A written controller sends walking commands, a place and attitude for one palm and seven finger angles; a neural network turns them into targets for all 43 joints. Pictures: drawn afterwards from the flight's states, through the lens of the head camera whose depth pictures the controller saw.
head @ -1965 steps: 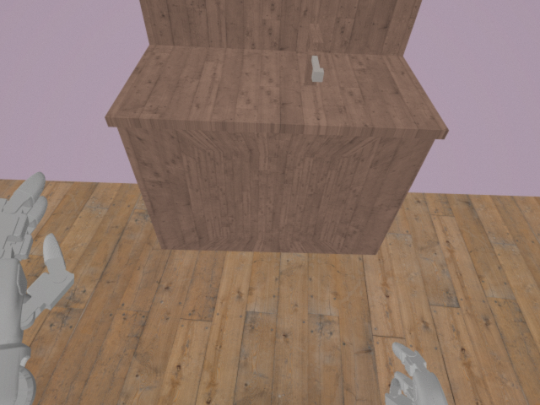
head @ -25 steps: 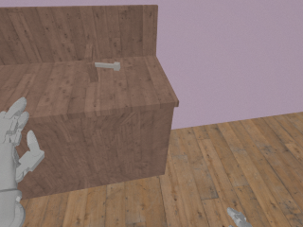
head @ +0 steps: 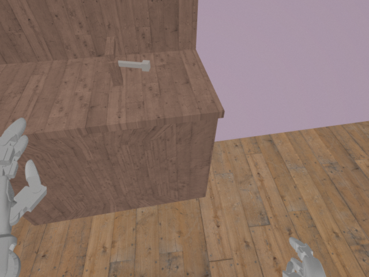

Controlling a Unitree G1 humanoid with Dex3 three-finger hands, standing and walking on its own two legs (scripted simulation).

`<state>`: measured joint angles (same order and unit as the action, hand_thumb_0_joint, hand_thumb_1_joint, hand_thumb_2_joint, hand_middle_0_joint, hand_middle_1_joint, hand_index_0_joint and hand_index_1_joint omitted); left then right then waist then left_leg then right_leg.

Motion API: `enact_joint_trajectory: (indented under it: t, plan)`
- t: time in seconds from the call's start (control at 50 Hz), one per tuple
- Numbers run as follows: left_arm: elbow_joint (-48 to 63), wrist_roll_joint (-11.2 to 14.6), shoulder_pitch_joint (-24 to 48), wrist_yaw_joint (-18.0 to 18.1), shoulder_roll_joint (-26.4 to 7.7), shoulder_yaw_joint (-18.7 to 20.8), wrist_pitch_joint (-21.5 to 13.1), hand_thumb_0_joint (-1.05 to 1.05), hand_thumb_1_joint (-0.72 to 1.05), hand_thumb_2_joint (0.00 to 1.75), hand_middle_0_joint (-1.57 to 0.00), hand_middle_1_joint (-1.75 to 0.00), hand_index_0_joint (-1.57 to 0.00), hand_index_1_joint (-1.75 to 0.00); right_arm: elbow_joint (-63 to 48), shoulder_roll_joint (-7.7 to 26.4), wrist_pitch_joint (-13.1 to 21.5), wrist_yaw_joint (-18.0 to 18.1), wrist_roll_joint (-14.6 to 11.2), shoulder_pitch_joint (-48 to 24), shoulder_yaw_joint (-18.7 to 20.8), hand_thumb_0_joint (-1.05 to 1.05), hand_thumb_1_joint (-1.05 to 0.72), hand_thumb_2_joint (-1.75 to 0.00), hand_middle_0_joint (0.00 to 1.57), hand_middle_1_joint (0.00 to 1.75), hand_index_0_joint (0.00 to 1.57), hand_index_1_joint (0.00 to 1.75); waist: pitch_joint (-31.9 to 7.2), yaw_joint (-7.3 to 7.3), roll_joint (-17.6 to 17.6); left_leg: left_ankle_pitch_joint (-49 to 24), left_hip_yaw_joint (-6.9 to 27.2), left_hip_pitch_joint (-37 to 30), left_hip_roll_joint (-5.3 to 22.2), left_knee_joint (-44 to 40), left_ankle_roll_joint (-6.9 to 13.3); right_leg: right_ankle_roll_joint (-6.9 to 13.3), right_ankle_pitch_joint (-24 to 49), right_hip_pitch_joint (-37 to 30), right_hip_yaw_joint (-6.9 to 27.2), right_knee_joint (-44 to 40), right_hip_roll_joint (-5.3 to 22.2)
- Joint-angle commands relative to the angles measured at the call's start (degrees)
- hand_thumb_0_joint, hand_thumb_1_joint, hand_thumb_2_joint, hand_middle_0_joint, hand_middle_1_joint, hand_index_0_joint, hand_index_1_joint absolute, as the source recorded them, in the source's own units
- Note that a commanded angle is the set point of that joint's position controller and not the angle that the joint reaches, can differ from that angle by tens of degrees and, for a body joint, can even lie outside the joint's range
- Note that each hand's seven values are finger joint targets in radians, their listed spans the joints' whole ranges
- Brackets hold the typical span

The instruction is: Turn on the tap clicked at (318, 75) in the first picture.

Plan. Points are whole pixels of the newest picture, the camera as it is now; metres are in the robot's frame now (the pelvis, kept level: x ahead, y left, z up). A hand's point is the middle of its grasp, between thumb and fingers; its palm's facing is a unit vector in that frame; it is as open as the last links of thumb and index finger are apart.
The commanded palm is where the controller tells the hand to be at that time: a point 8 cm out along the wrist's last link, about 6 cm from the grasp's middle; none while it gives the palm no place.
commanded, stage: stand and check the lever's angle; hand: left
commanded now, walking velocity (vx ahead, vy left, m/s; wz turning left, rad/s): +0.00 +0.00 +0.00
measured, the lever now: (145, 65) +0.76 +0.19 +0.06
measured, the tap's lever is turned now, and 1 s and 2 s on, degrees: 71 71 71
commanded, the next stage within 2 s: stand and wait in 0.10 s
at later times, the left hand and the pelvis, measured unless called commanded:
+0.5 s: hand (40, 171) +0.24 +0.27 +0.16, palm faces +0.38 -0.85 -0.36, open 7.4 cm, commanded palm +0.19 +0.30 +0.18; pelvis +0.03 +0.03 +0.01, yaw -1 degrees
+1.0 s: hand (35, 177) +0.24 +0.27 +0.15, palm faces +0.39 -0.85 -0.36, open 7.4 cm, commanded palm +0.19 +0.31 +0.18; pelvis +0.02 +0.03 +0.01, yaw -1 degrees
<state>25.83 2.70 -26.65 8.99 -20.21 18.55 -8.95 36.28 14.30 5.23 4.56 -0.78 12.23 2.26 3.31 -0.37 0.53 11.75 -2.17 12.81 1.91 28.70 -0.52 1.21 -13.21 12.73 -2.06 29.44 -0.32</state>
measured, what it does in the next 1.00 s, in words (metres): stands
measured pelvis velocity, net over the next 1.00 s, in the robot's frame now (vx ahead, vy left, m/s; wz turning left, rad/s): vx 0.02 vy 0.03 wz -0.02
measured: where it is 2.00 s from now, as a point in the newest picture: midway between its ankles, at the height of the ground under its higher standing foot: outside the picture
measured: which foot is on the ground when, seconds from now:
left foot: down 0.00-1.00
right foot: down 0.00-1.00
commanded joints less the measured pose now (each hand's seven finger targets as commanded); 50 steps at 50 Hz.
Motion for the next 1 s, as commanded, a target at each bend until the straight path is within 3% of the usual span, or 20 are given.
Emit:
enact_joint_trajectory:
  t: [0.0,0.06,0.12,0.18,0.28,0.32,0.4,0.52,0.62,0.68,0.74,0.9,0.98]
  plan:
    - [12.46,-0.74,4.72,0.68,-9.07,6.37,-3.81,0.00,0.90,0.90,-0.20,-0.30,-0.20,-0.30,-9.73,4.32,3.54,0.19,0.00,-6.64,0.69,0.00,-0.90,-0.90,0.20,0.30,0.20,0.30,-2.63,0.10,3.95,10.93,7.53,3.79,4.35,-10.10,3.67,-0.58,-3.65,-1.02,6.02,-7.52,2.03]
    - [12.47,-0.45,4.20,0.68,-8.69,6.07,-3.66,0.00,0.90,0.90,-0.20,-0.30,-0.20,-0.30,-9.87,4.61,3.77,-0.11,0.17,-6.33,1.16,0.00,-0.90,-0.90,0.20,0.30,0.20,0.30,-6.81,0.00,0.68,2.47,5.49,0.55,3.39,-6.81,2.90,-0.22,2.76,-3.03,7.06,-7.69,2.91]
    - [12.77,-0.21,4.22,0.56,-8.60,5.84,-3.30,0.00,0.90,0.90,-0.20,-0.30,-0.20,-0.30,-10.01,4.43,3.62,-0.26,0.33,-6.66,0.92,0.00,-0.90,-0.90,0.20,0.30,0.20,0.30,-8.37,-0.02,2.29,-3.75,5.14,-1.54,3.76,-6.64,2.59,-0.30,7.78,-3.87,6.60,-6.80,2.79]
    - [13.57,-0.12,4.74,0.55,-9.49,6.36,-2.97,0.00,0.90,0.90,-0.20,-0.30,-0.20,-0.30,-10.18,4.47,3.36,-0.24,0.53,-7.16,0.80,0.00,-0.90,-0.90,0.20,0.30,0.20,0.30,-8.57,-0.02,3.79,-5.90,5.07,-2.13,3.81,-7.04,2.33,-0.34,9.42,-4.22,6.03,-6.58,2.51]
    - [13.80,0.11,4.50,0.48,-9.57,6.43,-2.59,0.00,0.90,0.90,-0.20,-0.30,-0.20,-0.30,-10.47,4.07,2.69,-0.34,0.67,-7.52,0.41,0.00,-0.90,-0.90,0.20,0.30,0.20,0.30,-8.82,-0.08,3.95,-7.07,4.78,-2.24,3.78,-7.41,2.07,-0.40,10.83,-5.08,5.54,-6.98,2.13]
    - [12.67,0.24,3.50,0.43,-8.85,6.18,-2.44,0.00,0.90,0.90,-0.20,-0.30,-0.20,-0.30,-10.37,3.57,2.38,-0.36,0.66,-7.26,0.13,0.00,-0.90,-0.90,0.20,0.30,0.20,0.30,-8.96,-0.08,2.16,-7.09,4.54,-2.15,3.78,-7.32,2.03,-0.52,11.45,-5.45,5.39,-7.33,2.14]
    - [13.41,0.30,3.68,0.43,-8.75,5.95,-2.38,0.00,0.90,0.90,-0.20,-0.30,-0.20,-0.30,-10.46,3.67,2.24,-0.23,0.70,-7.27,0.16,0.00,-0.90,-0.90,0.20,0.30,0.20,0.30,-9.93,-0.03,3.25,-10.44,4.41,-3.23,3.85,-7.18,1.79,-0.58,13.42,-6.06,4.84,-6.88,2.01]
    - [13.14,0.41,3.33,0.45,-8.71,5.76,-2.31,0.00,0.90,0.90,-0.20,-0.30,-0.20,-0.30,-10.53,3.86,1.85,-0.13,0.59,-7.49,0.34,0.00,-0.90,-0.90,0.20,0.30,0.20,0.30,-10.19,-0.04,2.97,-10.61,3.68,-3.52,3.46,-6.83,1.59,-0.55,14.15,-6.01,5.17,-7.62,2.23]
    - [12.03,0.39,3.75,0.55,-8.63,5.53,-2.24,0.00,0.90,0.90,-0.20,-0.30,-0.20,-0.30,-10.58,3.98,1.69,0.00,0.57,-7.77,0.38,0.00,-0.90,-0.90,0.20,0.30,0.20,0.30,-8.48,-0.11,2.80,-6.39,3.67,-1.95,2.99,-7.70,1.58,-0.58,11.27,-5.19,5.39,-8.82,2.05]
    - [13.55,0.09,5.41,0.70,-9.71,6.23,-2.64,0.00,0.90,0.90,-0.20,-0.30,-0.20,-0.30,-10.72,4.34,1.80,0.15,0.69,-8.11,0.61,0.00,-0.90,-0.90,0.20,0.30,0.20,0.30,-8.33,-0.13,4.63,-3.32,4.26,-1.40,2.91,-8.87,1.57,-0.48,9.24,-5.11,5.22,-8.91,1.71]
    - [12.03,0.24,3.45,0.70,-8.68,5.81,-2.59,0.00,0.90,0.90,-0.20,-0.30,-0.20,-0.30,-10.59,4.04,1.80,0.15,0.66,-7.74,0.50,0.00,-0.90,-0.90,0.20,0.30,0.20,0.30,-8.55,-0.20,2.65,-3.67,3.92,-1.04,2.77,-8.47,1.66,-0.64,10.06,-5.66,5.00,-9.15,1.81]
    - [11.45,0.19,4.43,0.59,-8.21,5.07,-2.42,0.00,0.90,0.90,-0.20,-0.30,-0.20,-0.30,-10.45,4.06,1.83,0.16,0.71,-8.01,0.42,0.00,-0.90,-0.90,0.20,0.30,0.20,0.30,-7.25,-0.10,3.04,-1.24,4.00,-0.51,2.44,-9.11,1.45,-0.62,7.92,-4.59,5.22,-10.21,1.62]
    - [12.99,-0.08,5.81,0.73,-9.75,6.17,-2.64,0.00,0.90,0.90,-0.20,-0.30,-0.20,-0.30,-10.44,4.27,2.00,0.25,0.80,-8.26,0.53,0.00,-0.90,-0.90,0.20,0.30,0.20,0.30,-7.96,-0.19,3.99,0.73,3.96,-0.81,2.19,-9.51,1.55,-0.53,7.47,-4.76,5.32,-10.34,1.41]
